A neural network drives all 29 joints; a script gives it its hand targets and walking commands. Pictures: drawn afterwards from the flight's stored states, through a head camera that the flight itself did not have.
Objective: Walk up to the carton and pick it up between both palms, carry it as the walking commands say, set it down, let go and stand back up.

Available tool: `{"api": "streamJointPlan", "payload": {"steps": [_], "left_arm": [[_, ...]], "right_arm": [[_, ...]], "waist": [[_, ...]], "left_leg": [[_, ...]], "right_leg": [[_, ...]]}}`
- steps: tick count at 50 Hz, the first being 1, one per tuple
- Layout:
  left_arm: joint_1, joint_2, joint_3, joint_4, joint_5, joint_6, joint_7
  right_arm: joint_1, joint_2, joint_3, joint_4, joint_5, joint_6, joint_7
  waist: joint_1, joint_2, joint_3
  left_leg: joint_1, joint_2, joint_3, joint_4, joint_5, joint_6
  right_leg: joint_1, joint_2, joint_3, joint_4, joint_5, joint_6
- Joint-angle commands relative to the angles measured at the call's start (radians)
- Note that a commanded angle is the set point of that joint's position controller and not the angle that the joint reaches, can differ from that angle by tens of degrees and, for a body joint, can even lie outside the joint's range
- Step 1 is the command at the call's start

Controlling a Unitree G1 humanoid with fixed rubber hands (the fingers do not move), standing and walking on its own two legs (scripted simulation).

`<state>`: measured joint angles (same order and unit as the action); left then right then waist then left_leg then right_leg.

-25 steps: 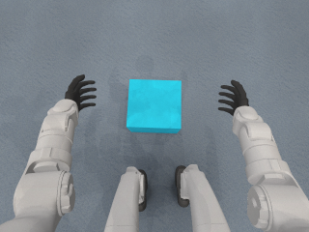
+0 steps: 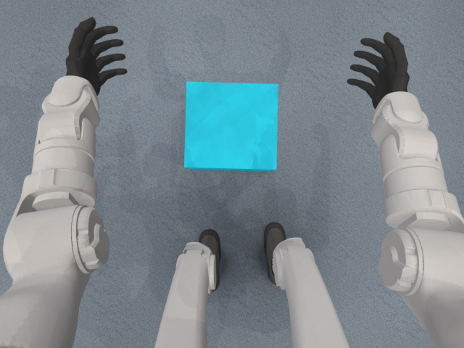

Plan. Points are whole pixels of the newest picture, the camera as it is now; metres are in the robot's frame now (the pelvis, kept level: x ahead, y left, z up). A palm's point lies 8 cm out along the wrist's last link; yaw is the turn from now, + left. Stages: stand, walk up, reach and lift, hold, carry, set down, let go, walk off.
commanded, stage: reach and lift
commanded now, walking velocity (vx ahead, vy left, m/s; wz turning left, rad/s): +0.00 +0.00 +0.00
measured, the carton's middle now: (231, 131) +0.51 +0.01 -0.56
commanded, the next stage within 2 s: none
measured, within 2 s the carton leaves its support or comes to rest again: neither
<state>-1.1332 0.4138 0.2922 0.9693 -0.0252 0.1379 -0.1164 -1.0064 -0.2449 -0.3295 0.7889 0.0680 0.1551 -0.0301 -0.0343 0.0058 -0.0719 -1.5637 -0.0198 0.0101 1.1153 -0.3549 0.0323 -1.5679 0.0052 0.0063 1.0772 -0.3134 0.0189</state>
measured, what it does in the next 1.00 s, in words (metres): lowers itself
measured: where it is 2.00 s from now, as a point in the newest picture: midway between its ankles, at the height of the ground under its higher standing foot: (243, 267)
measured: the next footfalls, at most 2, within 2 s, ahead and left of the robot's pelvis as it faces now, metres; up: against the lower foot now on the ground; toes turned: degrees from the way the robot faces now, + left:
none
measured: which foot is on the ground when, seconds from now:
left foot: down 0.00-1.00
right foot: down 0.00-1.00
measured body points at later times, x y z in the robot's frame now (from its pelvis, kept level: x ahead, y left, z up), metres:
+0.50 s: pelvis -0.03 -0.01 -0.12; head +0.31 +0.01 +0.18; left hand +0.52 +0.24 -0.24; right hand +0.50 -0.22 -0.24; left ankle +0.05 +0.10 -0.62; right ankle +0.07 -0.13 -0.62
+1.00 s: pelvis -0.05 -0.01 -0.24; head +0.31 +0.01 +0.03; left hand +0.52 +0.23 -0.38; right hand +0.50 -0.21 -0.39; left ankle +0.05 +0.10 -0.62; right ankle +0.07 -0.13 -0.62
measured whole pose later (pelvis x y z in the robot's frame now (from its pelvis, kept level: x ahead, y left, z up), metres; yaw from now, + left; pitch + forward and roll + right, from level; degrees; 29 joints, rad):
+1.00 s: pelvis -0.05 -0.01 -0.24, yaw +0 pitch +43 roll -2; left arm -1.43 0.53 0.12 1.11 -0.16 0.14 -0.03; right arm -1.30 -0.32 -0.25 0.94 0.18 0.15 -0.12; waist -0.02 -0.02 0.19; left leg -2.23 -0.02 -0.01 2.05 -0.58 0.02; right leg -2.23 0.02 -0.02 2.01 -0.53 0.01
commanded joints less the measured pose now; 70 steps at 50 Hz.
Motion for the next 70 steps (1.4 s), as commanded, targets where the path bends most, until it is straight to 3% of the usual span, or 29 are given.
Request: {"api": "streamJointPlan", "payload": {"steps": [1,4,8,13,22,28,41,64,70], "left_arm": [[-0.182,0.152,0.041,-0.112,0.021,-0.024,-0.01],[-0.184,0.154,0.045,-0.103,0.028,-0.029,-0.021],[-0.233,0.157,0.034,-0.055,0.023,-0.031,-0.027],[-0.312,0.181,0.01,-0.021,0.006,-0.016,-0.018],[-0.373,0.244,-0.049,-0.08,-0.051,0.013,0.018],[-0.419,0.256,-0.087,-0.094,-0.085,0.022,0.036],[-0.504,0.271,-0.121,0.006,-0.115,0.007,0.064],[-0.651,0.291,-0.247,0.146,-0.21,-0.072,0.115],[-0.69,0.302,-0.261,0.122,-0.22,-0.088,0.126]], "right_arm": [[-0.142,-0.111,-0.03,-0.123,-0.018,-0.02,0.005],[-0.144,-0.101,-0.041,-0.123,-0.027,-0.02,0.005],[-0.194,-0.089,-0.05,-0.087,-0.028,-0.017,0.0],[-0.259,-0.103,-0.054,-0.051,-0.017,-0.007,-0.015],[-0.312,-0.161,-0.013,-0.099,0.037,0.019,-0.046],[-0.368,-0.18,0.018,-0.1,0.065,0.026,-0.059],[-0.47,-0.197,0.048,0.006,0.089,0.003,-0.084],[-0.612,-0.24,0.147,0.203,0.189,-0.095,-0.098],[-0.638,-0.225,0.176,0.238,0.226,-0.105,-0.098]], "waist": [[0.008,0.052,-1.053],[0.005,0.033,-0.99],[0.003,0.023,-0.871],[0.001,0.04,-0.912],[0.0,0.082,-1.095],[0.001,0.084,-1.074],[0.013,0.058,-0.953],[0.017,0.056,-0.751],[0.038,0.057,-0.773]], "left_leg": [[0.665,-0.007,-0.051,-0.014,0.633,-0.031],[0.534,-0.011,-0.037,-0.002,0.531,-0.03],[0.359,-0.015,-0.026,0.047,0.361,-0.027],[0.257,-0.019,-0.019,0.164,0.254,-0.037],[0.222,-0.028,-0.009,0.36,0.283,-0.051],[0.138,-0.02,-0.006,0.46,0.207,-0.052],[-0.057,0.006,-0.003,0.648,0.079,-0.042],[-0.117,0.051,-0.05,0.932,0.11,-0.034],[-0.074,0.052,-0.059,0.962,0.159,-0.033]], "right_leg": [[0.456,0.038,-0.031,0.002,0.449,0.032],[0.467,0.034,-0.028,0.032,0.433,0.036],[0.386,0.033,-0.03,0.092,0.32,0.034],[0.299,0.042,-0.043,0.219,0.223,0.031],[0.205,0.056,-0.063,0.422,0.217,0.028],[0.119,0.053,-0.067,0.53,0.146,0.022],[0.009,0.034,-0.066,0.734,0.069,0.018],[-0.146,0.003,-0.059,1.02,0.079,0.021],[-0.13,0.002,-0.057,1.054,0.115,0.018]]}}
